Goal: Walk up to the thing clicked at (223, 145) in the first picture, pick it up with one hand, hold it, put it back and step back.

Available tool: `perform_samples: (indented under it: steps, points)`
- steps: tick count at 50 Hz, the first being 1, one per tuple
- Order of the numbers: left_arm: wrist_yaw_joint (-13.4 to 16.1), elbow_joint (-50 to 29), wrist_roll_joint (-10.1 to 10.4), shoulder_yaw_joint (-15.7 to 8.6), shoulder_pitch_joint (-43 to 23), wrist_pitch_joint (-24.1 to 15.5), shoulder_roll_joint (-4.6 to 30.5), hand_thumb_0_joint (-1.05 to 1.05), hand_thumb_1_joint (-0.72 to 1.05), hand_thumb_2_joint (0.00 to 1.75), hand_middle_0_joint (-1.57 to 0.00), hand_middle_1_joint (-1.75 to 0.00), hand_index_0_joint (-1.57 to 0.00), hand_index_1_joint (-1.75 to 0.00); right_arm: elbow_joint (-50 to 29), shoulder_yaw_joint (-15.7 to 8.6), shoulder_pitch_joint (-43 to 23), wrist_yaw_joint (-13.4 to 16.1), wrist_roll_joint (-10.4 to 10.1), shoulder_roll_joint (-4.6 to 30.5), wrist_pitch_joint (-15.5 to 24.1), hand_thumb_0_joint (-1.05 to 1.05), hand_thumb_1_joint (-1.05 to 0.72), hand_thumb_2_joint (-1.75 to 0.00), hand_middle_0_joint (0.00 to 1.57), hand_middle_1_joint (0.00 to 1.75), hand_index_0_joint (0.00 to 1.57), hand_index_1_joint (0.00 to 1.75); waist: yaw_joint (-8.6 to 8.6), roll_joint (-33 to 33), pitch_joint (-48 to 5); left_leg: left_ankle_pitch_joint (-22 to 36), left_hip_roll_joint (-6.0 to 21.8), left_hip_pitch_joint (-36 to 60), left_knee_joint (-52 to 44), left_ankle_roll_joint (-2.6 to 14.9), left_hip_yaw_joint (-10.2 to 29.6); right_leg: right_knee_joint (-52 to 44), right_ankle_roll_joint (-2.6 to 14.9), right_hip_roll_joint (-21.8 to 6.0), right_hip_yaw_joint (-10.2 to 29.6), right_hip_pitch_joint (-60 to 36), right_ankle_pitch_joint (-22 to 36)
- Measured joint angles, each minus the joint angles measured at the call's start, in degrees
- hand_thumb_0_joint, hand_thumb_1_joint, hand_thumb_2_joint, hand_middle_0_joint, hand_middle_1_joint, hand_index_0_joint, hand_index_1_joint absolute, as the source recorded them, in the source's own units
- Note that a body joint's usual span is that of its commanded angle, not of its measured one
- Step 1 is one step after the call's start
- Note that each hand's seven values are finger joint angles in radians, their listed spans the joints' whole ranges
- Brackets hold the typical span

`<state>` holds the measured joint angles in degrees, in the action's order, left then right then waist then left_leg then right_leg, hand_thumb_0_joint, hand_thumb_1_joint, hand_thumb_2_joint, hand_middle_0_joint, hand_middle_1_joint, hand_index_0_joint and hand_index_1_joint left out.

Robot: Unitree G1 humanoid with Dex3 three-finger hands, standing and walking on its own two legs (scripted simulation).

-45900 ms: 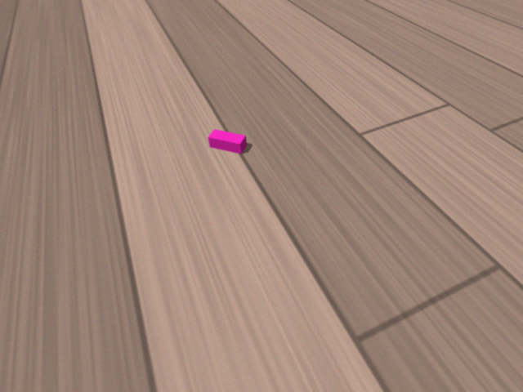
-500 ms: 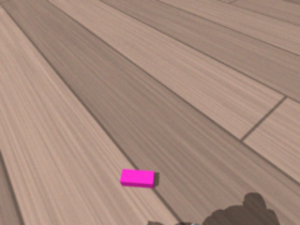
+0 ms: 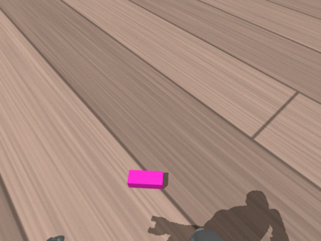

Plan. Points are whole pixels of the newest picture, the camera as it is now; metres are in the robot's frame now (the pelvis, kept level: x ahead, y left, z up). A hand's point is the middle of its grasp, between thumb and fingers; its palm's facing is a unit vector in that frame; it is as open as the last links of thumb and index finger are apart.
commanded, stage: walk up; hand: left
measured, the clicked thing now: (146, 179) +0.55 +0.13 -0.72
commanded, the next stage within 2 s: none
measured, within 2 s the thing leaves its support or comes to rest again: neither
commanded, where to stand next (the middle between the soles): +0.14 -0.08 m, yaw -5 degrees
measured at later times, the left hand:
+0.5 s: hand out of the picture +0.09 +0.28 -0.16, palm faces -0.07 -0.93 -0.35, open 7.4 cm
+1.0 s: hand out of the picture +0.05 +0.30 -0.14, palm faces -0.05 -0.91 -0.41, open 7.4 cm
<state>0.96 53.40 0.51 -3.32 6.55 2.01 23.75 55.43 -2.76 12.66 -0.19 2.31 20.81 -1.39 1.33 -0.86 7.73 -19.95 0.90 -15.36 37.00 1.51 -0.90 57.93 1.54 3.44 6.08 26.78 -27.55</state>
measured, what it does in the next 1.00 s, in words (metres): steps on the spot: right foot, then right foot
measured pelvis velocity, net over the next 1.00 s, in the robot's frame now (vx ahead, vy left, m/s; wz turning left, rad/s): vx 0.04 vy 0.01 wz -0.07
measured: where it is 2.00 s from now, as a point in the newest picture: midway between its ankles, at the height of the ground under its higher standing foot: outside the picture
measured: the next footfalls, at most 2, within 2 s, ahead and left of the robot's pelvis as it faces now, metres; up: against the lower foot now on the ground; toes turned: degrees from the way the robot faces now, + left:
right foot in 0.14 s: +0.02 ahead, -0.13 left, +0.00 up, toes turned -1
right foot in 0.66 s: +0.03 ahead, -0.15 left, +0.00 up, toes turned -6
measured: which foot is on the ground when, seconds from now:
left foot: down 0.00-0.72, up 0.74-1.00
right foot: up 0.00-0.12, down 0.14-0.40, up 0.42-0.64, down 0.66-1.00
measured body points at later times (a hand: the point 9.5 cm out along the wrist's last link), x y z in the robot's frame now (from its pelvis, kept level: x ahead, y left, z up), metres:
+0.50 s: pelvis +0.00 +0.02 +0.00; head +0.01 +0.04 +0.45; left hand +0.10 +0.33 -0.13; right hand +0.07 -0.29 -0.11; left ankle +0.06 +0.14 -0.73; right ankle -0.02 -0.12 -0.70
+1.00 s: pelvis +0.04 +0.01 +0.00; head +0.05 +0.01 +0.45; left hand +0.05 +0.34 -0.11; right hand +0.08 -0.33 -0.11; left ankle +0.15 +0.14 -0.71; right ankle -0.01 -0.14 -0.73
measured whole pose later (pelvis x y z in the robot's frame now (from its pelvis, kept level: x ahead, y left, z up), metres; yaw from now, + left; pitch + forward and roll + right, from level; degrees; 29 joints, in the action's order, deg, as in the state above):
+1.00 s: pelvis +0.04 +0.01 +0.00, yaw -4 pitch -4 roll -1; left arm -1.6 55.2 -1.6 -3.6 19.9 -1.4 23.3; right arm 55.0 -4.6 15.2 -2.8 1.0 25.8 0.5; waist -2.4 2.6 4.9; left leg -15.1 3.0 -24.5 40.5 -1.2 1.5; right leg 28.9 -1.3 -2.5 -0.9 5.9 -19.3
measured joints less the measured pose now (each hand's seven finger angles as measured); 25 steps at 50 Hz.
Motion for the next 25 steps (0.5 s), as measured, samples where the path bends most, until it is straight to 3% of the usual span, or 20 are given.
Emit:
perform_samples:
  steps: [5, 6, 7, 9, 10, 12, 14, 17, 19, 21, 25]
  points:
    - [-0.4, 1.1, -0.5, 0.6, 1.6, -1.1, 0.2, 0.01, 0.9, 0.9, -0.2, -0.3, -0.2, -0.3, -1.6, 0.1, -1.3, 0.1, -0.1, 0.6, 1.5, 0.0, -0.9, -0.9, 0.21, 0.3, 0.21, 0.3, -0.7, -0.5, 0.5, 0.2, 0.5, -0.8, -0.1, -0.09, -1.7, -14.3, -1.07, -2.2, -3.5, -8.7, 0.2]
    - [-0.5, 1.4, -0.8, 0.8, 2.0, -1.4, 0.0, 0.01, 0.9, 0.9, -0.2, -0.3, -0.2, -0.3, -2.0, 0.1, -1.5, -0.1, -0.2, 0.9, 1.5, 0.0, -0.9, -0.9, 0.21, 0.3, 0.21, 0.3, -0.86, -0.4, 0.4, -0.3, 0.7, -1.0, 0.7, -0.16, -2.3, -18.8, -0.96, -2.4, -4.3, -11.0, 1.4]
    - [-0.5, 1.9, -1.0, 0.9, 2.3, -1.8, -0.5, 0.01, 0.9, 0.9, -0.2, -0.3, -0.2, -0.3, -2.3, 0.1, -1.9, -0.2, -0.3, 1.4, 1.5, 0.0, -0.9, -0.9, 0.21, 0.3, 0.21, 0.3, -0.92, 0.4, 0.6, -1.0, 1.3, -1.2, 1.9, -0.3, -2.5, -22.7, -0.85, -2.0, -4.7, -12.8, 6.3]
    - [-0.5, 2.7, -1.7, 1.4, 2.6, -2.7, -2.4, 0.01, 0.9, 0.9, -0.2, -0.3, -0.2, -0.3, -2.5, -0.1, -2.5, -0.1, -1.0, 2.3, 1.1, 0.0, -0.9, -0.9, 0.21, 0.3, 0.21, 0.3, -0.14, 3.6, 1.3, -1.6, 3.1, -1.4, 4.8, -0.16, -0.7, -25.2, -0.98, -0.1, -6.1, -15.3, 9.3]
    - [-0.7, 2.6, -1.8, 1.7, 3.3, -3.2, -2.8, 0.01, 0.9, 0.9, -0.2, -0.3, -0.2, -0.3, -2.4, 0.0, -2.4, 0.0, -1.2, 2.3, 0.9, 0.0, -0.9, -0.9, 0.2, 0.3, 0.21, 0.3, -0.31, 3.7, 0.7, -3.7, 2.7, -2.0, 6.6, 0.15, -0.1, -25.2, -0.9, -0.1, -6.0, -15.6, 9.0]
    - [-1.2, 2.1, -1.9, 1.9, 4.9, -3.7, -3.0, 0.01, 0.9, 0.9, -0.2, -0.3, -0.21, -0.3, -2.2, 0.3, -2.3, 0.0, -1.0, 1.7, 0.8, 0.0, -0.9, -0.9, 0.2, 0.3, 0.21, 0.3, -1.37, 2.3, -0.6, -10.3, 1.0, -3.2, 10.3, 0.24, -0.3, -24.3, -0.5, -1.4, -4.6, -15.6, 8.2]
    - [-1.4, 1.8, -1.8, 2.0, 5.9, -3.8, -3.2, 0.01, 0.9, 0.9, -0.2, -0.3, -0.21, -0.3, -2.4, 0.4, -2.4, -0.4, -1.1, 1.5, 1.2, 0.0, -0.9, -0.9, 0.2, 0.3, 0.21, 0.3, -1.72, 1.5, -1.4, -12.1, 0.3, -4.2, 11.3, 0.31, -0.2, -24.7, -0.65, -2.6, -3.9, -16.3, 8.1]
    - [-1.5, 1.6, -1.9, 2.2, 6.5, -3.5, -3.1, 0.01, 0.9, 0.9, -0.21, -0.3, -0.21, -0.3, -2.3, 0.3, -2.4, -0.8, -1.4, 1.7, 2.4, 0.0, -0.9, -0.9, 0.2, 0.3, 0.21, 0.3, -2.02, 1.4, -2.2, -4.6, 0.8, -3.5, 4.9, 0.04, -0.1, -24.7, -1.73, -3.6, -3.7, -16.8, 7.9]
    - [-1.7, 1.5, -1.6, 2.2, 6.3, -2.6, -2.7, 0.01, 0.9, 0.9, -0.21, -0.3, -0.21, -0.3, -2.0, 0.1, -2.5, -0.5, -1.5, 1.8, 3.3, 0.0, -0.9, -0.9, 0.2, 0.3, 0.21, 0.3, -2.08, 1.2, -2.5, 5.4, 0.7, -1.5, -1.9, -0.68, -0.3, -22.0, -2.63, -4.0, -3.4, -15.9, 6.4]
    - [-1.6, 1.8, -0.9, 1.8, 5.5, -1.2, -1.8, 0.01, 0.9, 0.9, -0.2, -0.3, -0.21, -0.3, -1.2, 0.1, -3.0, 0.2, -1.1, 0.6, 4.0, 0.0, -0.9, -0.9, 0.2, 0.3, 0.21, 0.3, -2.61, -1.3, -2.1, 6.7, -0.7, -0.7, -2.4, -1.1, -2.1, -18.3, -2.05, -5.2, -1.2, -14.5, 4.7]
    - [-1.6, 2.1, -0.6, 1.1, 4.3, 0.4, -0.5, 0.01, 0.9, 0.9, -0.2, -0.3, -0.21, -0.3, -0.6, 1.0, -2.8, 0.5, -0.6, -1.0, 4.3, 0.0, -0.9, -0.9, 0.21, 0.3, 0.21, 0.3, -1.97, -1.9, -2.7, 6.1, 0.6, -0.7, -3.0, -0.86, -2.2, -9.4, -0.44, -2.7, -0.3, -10.2, -1.7]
